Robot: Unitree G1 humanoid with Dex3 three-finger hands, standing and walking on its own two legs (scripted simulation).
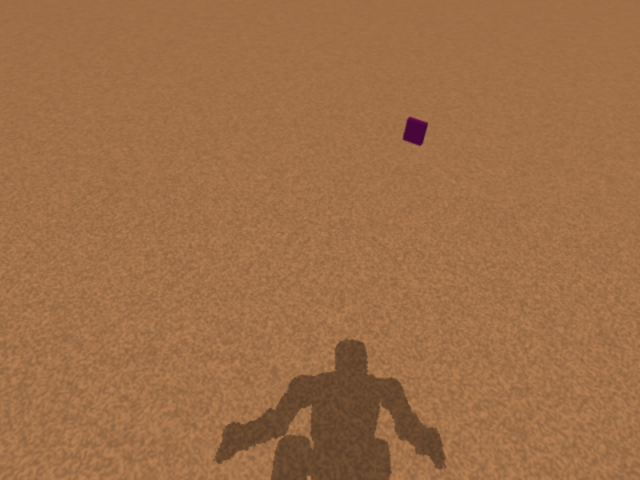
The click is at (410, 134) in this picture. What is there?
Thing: carton on end
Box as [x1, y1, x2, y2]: [403, 117, 427, 145]
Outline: 409,117 407,119 403,139 420,145 422,143 427,123
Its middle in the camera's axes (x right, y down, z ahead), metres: +0.55 -0.64 +2.25
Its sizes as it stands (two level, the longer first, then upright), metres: 0.112 0.032 0.132
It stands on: the floor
